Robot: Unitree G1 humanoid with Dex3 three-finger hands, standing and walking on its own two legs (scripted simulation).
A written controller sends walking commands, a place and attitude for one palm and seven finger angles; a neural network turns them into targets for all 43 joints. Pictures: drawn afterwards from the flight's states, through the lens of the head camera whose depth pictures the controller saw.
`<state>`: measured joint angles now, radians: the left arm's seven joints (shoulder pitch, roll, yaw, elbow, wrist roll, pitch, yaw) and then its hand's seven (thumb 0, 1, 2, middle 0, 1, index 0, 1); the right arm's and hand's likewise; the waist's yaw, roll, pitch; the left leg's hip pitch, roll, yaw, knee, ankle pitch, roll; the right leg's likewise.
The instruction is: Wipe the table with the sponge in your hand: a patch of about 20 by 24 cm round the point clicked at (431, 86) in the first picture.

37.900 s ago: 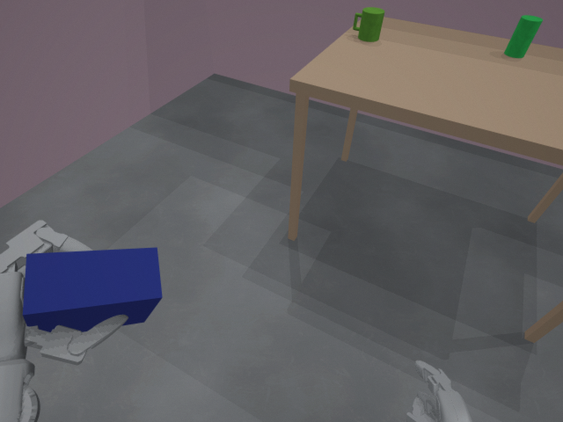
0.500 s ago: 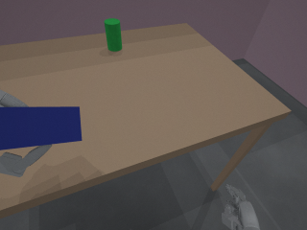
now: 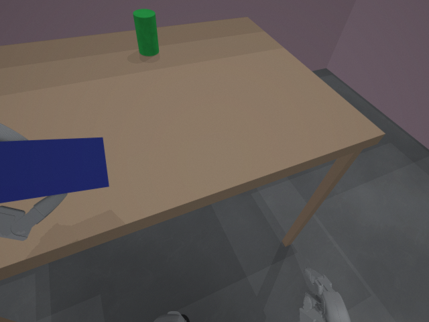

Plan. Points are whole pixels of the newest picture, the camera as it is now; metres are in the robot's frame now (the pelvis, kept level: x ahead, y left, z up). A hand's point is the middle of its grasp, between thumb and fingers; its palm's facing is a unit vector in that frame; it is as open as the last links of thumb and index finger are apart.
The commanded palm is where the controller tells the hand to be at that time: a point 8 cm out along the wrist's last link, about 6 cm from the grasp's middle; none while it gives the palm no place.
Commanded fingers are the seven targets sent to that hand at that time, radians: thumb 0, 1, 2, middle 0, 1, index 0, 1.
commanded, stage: step back with the hand held close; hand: left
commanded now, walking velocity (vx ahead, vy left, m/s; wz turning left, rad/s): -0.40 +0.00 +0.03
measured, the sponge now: (60, 169) +0.25 +0.22 +0.22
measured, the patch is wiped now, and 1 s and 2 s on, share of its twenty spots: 1.00 1.00 1.00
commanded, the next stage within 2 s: stop stepping back and stand still in 0.30 s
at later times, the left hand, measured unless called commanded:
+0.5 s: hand out of the picture +0.07 +0.21 +0.23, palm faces +0.43 -0.84 -0.34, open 9.7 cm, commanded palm +0.01 +0.25 +0.24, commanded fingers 0.00 0.10 1.30 -1.20 -1.60 -1.20 -1.60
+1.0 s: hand out of the picture -0.07 +0.16 +0.24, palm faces +0.47 -0.79 -0.39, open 9.7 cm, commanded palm -0.12 +0.20 +0.24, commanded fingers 0.00 0.10 1.30 -1.20 -1.60 -1.20 -1.60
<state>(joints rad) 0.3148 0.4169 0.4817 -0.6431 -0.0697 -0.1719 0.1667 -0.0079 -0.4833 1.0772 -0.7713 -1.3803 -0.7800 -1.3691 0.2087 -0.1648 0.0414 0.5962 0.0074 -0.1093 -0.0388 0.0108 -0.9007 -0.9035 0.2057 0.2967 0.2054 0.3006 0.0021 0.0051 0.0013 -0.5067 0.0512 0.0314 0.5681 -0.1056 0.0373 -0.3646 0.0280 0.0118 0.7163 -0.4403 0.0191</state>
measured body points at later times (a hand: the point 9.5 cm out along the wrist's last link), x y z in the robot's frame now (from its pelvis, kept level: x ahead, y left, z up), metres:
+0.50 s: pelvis -0.15 -0.02 +0.00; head -0.13 +0.00 +0.45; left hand +0.04 +0.25 +0.25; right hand +0.02 -0.25 -0.07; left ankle -0.05 +0.10 -0.73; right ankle -0.11 -0.15 -0.70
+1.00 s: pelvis -0.28 -0.08 -0.01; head -0.31 -0.09 +0.44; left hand -0.10 +0.20 +0.26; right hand -0.15 -0.31 -0.11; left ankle -0.27 +0.08 -0.72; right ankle -0.23 -0.17 -0.73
